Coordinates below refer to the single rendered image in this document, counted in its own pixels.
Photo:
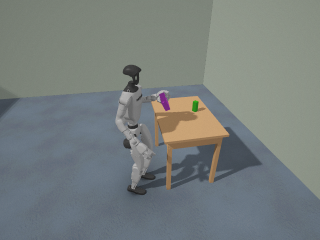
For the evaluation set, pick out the robot right forearm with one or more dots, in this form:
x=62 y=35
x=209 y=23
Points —
x=126 y=131

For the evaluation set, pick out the sponge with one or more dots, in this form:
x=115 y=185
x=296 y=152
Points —
x=164 y=101

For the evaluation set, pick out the right robot hand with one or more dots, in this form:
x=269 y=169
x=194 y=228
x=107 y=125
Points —
x=141 y=148

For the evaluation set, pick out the left robot thigh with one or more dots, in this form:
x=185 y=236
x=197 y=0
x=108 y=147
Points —
x=146 y=138

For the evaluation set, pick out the robot left foot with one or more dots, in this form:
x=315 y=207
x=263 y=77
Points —
x=148 y=176

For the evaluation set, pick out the robot right upper arm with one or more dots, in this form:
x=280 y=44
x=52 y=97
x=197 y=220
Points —
x=124 y=102

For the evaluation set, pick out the robot left forearm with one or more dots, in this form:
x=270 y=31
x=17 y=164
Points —
x=148 y=99

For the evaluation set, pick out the table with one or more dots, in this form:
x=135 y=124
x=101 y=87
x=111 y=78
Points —
x=182 y=128

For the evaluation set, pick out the left robot hand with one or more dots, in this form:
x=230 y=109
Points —
x=166 y=95

